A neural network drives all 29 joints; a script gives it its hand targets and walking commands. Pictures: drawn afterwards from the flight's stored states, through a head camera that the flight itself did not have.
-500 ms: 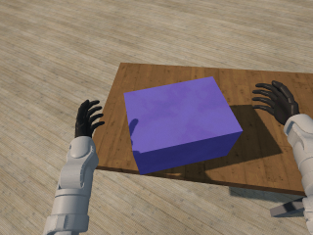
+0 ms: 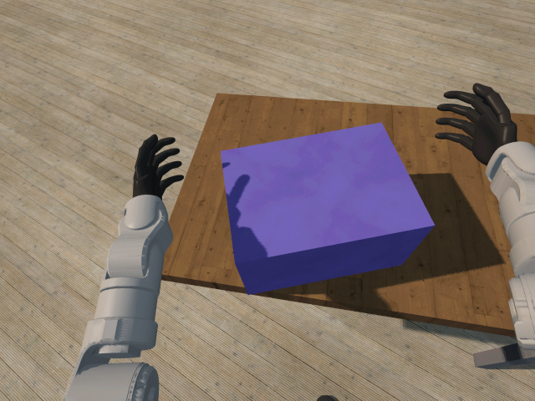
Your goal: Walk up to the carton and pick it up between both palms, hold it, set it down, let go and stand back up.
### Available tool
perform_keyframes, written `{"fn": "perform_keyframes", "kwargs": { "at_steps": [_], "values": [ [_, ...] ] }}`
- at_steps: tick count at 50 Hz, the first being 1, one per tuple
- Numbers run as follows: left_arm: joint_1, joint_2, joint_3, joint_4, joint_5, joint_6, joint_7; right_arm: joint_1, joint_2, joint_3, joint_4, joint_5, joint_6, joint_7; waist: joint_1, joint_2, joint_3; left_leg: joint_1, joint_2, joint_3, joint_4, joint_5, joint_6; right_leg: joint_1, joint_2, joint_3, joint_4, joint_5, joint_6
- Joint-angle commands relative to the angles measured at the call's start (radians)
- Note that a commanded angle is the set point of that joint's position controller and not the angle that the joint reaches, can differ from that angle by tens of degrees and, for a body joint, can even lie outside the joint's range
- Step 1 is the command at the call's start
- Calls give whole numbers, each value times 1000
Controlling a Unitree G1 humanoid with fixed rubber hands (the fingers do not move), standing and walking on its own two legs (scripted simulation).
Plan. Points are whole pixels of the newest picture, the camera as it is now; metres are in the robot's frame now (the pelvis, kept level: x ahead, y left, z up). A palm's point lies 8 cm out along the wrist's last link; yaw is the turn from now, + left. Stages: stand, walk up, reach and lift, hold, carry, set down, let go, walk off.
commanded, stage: reach and lift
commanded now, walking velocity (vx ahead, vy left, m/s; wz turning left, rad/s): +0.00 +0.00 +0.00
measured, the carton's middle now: (314, 209) +0.44 +0.00 -0.06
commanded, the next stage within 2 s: none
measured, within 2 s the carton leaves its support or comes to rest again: neither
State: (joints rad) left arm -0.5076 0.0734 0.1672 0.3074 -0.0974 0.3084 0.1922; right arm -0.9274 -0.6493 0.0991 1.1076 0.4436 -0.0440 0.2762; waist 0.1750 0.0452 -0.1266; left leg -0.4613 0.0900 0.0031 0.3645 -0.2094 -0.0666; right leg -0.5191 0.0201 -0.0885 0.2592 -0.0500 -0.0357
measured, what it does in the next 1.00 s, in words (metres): stands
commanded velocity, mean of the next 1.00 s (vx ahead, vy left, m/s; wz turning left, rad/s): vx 0.00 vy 0.00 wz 0.00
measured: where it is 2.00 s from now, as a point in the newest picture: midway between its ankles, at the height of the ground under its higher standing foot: outside the picture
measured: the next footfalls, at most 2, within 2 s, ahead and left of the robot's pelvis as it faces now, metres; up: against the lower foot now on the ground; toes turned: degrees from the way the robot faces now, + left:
none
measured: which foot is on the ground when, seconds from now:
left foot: down 0.00-1.00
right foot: down 0.00-1.00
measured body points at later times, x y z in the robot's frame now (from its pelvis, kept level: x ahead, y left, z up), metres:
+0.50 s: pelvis -0.01 +0.00 -0.02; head +0.12 -0.03 +0.41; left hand +0.38 +0.22 +0.00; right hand +0.50 -0.21 +0.02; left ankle -0.04 +0.16 -0.74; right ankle +0.03 -0.10 -0.74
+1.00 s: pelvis -0.02 -0.01 -0.03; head +0.13 -0.05 +0.39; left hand +0.38 +0.19 -0.03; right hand +0.50 -0.22 -0.01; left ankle -0.04 +0.16 -0.74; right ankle +0.03 -0.10 -0.74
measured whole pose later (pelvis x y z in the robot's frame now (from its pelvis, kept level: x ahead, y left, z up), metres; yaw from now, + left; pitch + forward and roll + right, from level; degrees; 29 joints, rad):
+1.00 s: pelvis -0.02 -0.01 -0.03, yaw -2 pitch +32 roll +0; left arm -0.70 0.01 0.11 0.98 -0.15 -0.27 0.16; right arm -1.06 -0.54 0.19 1.48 0.39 -0.39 0.19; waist 0.26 0.02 -0.26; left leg -0.88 0.10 0.03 0.62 -0.28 -0.07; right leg -0.99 0.03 -0.05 0.56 -0.13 -0.05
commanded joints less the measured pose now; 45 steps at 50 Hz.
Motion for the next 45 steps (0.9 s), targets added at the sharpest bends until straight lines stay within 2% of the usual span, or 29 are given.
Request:
{"fn": "perform_keyframes", "kwargs": {
  "at_steps": [1, 2, 3, 4, 5, 7, 8, 12, 14, 17, 20, 21, 22, 23, 25, 27, 28, 29, 32, 34, 35, 36, 37, 38, 41, 42, 43, 44, 45],
  "values": [
    [-245, 87, 17, -82, 11, -51, -7, -356, -208, -40, -34, 16, -32, 4, -19, -132, -570, -76, -102, 61, 1, 420, -10, 595, 56, 95, 126, 384, 2],
    [-250, 75, 31, -51, 22, -53, -4, -380, -203, -33, -61, -3, -40, -3, 5, -144, -565, -85, -103, 58, 2, 431, -8, 588, 59, 95, 117, 344, 3],
    [-277, 53, 8, -58, 33, -68, -7, -372, -200, -64, -53, -37, -53, -8, -32, -138, -602, -76, -104, 59, 3, 408, -6, 581, 57, 99, 120, 342, -4],
    [-239, 76, 21, 24, 22, -93, -11, -367, -161, -18, 12, -24, -54, -2, 9, -154, -536, -113, -100, 70, 16, 407, 0, 575, 58, 103, 128, 326, 3],
    [-276, 72, 13, -12, 24, -104, -12, -370, -176, -47, -50, -38, -71, -6, -24, -177, -601, -83, -97, 69, 18, 427, -8, 564, 62, 90, 132, 371, 4],
    [-301, 61, 20, 7, 33, -144, -6, -369, -169, -63, 15, -47, -103, -9, -28, -162, -609, -94, -98, 62, 23, 443, -15, 562, 67, 100, 147, 363, 2],
    [-327, 70, 19, -11, 21, -168, -4, -413, -170, -54, -2, -49, -124, -14, 0, -162, -652, -95, -102, 76, 31, 446, -14, 565, 60, 92, 141, 349, 7],
    [-284, 45, 0, 118, 32, -257, -11, -383, -123, -27, 43, -69, -188, -32, -1, -181, -656, -157, -102, 74, 53, 464, -15, 557, 60, 102, 174, 414, 14],
    [-294, 61, -13, 166, 17, -298, -9, -440, -112, 16, 34, -50, -210, -33, 40, -197, -649, -182, -98, 73, 70, 436, -2, 530, 56, 100, 188, 358, 13],
    [-342, 75, -13, 188, 3, -381, -13, -455, -118, -21, 10, -60, -278, -49, 15, -229, -760, -239, -100, 67, 85, 442, -2, 523, 57, 107, 220, 427, 23],
    [-334, 43, -27, 312, 13, -434, -16, -419, -97, 9, 162, -66, -299, -55, 10, -226, -730, -266, -93, 71, 107, 407, 2, 478, 54, 104, 235, 392, 18],
    [-332, 43, -25, 372, 10, -456, -17, -412, -74, 31, 208, -54, -296, -50, 26, -204, -723, -271, -95, 76, 112, 371, 6, 449, 45, 111, 239, 313, 20],
    [-349, 61, -36, 364, -17, -468, -18, -449, -74, 60, 149, -42, -302, -52, 49, -230, -705, -301, -95, 85, 128, 357, 14, 454, 40, 109, 246, 300, 19],
    [-364, 48, -33, 379, -6, -474, -20, -435, -85, 52, 191, -43, -315, -59, 29, -235, -716, -275, -94, 84, 126, 363, 8, 431, 50, 99, 249, 322, 17],
    [-364, 59, -30, 410, -1, -509, -22, -418, -89, 52, 233, -45, -337, -60, 34, -229, -748, -295, -92, 83, 142, 368, 8, 415, 55, 102, 265, 311, 18],
    [-429, 71, -41, 400, -19, -552, -21, -472, -95, 21, 191, -75, -369, -81, 4, -238, -841, -280, -98, 96, 173, 385, 6, 380, 63, 93, 283, 349, 22],
    [-428, 78, -44, 480, -26, -568, -22, -497, -73, 42, 214, -69, -372, -77, 46, -245, -824, -324, -96, 99, 178, 366, 13, 382, 57, 98, 291, 311, 27],
    [-451, 58, -69, 427, -28, -581, -15, -503, -112, -19, 216, -80, -392, -83, -10, -214, -883, -286, -95, 87, 174, 367, 2, 347, 64, 82, 293, 323, 22],
    [-426, 45, -76, 494, -49, -596, -20, -495, -93, 47, 257, -43, -391, -79, 37, -242, -842, -306, -96, 87, 197, 359, 7, 305, 60, 84, 313, 293, 22],
    [-443, 45, -73, 501, -29, -596, -16, -491, -120, 4, 312, -64, -388, -78, 24, -214, -844, -265, -93, 79, 188, 338, -5, 255, 66, 80, 311, 253, 6],
    [-440, 64, -65, 547, -48, -609, -21, -504, -95, 48, 331, -60, -380, -80, 53, -252, -828, -314, -91, 92, 213, 328, 8, 264, 62, 95, 316, 224, 11],
    [-444, 53, -79, 539, -60, -610, -17, -512, -66, 90, 314, -33, -376, -73, 80, -240, -829, -330, -90, 99, 227, 326, 11, 271, 56, 95, 328, 206, 12],
    [-425, 31, -93, 522, -46, -608, -20, -470, -61, 76, 339, -33, -381, -74, 40, -231, -811, -321, -93, 94, 219, 333, 11, 290, 56, 91, 325, 261, 10],
    [-438, 40, -83, 509, -43, -603, -19, -500, -71, 75, 285, -30, -379, -69, 67, -245, -825, -324, -89, 95, 213, 319, 14, 274, 58, 88, 329, 243, 14],
    [-469, 84, -45, 505, -50, -627, -22, -540, -48, 56, 212, -51, -403, -93, 56, -281, -917, -391, -102, 105, 244, 319, 23, 339, 53, 109, 356, 280, 29],
    [-455, 54, -66, 510, -48, -622, -23, -535, -69, 34, 237, -63, -405, -91, 32, -280, -892, -374, -101, 95, 237, 329, 19, 327, 58, 93, 359, 299, 29],
    [-435, 69, -60, 545, -61, -621, -28, -507, -50, 95, 267, -32, -388, -79, 53, -314, -807, -402, -96, 103, 239, 307, 33, 338, 51, 104, 362, 269, 36],
    [-461, 59, -70, 517, -51, -609, -26, -495, -65, 60, 303, -40, -380, -76, 34, -280, -785, -382, -93, 96, 218, 282, 20, 301, 54, 92, 343, 228, 27],
    [-444, 39, -76, 568, -57, -608, -31, -508, -38, 86, 305, -29, -368, -75, 53, -293, -744, -400, -92, 92, 224, 265, 24, 293, 51, 108, 338, 177, 22]
  ]
}}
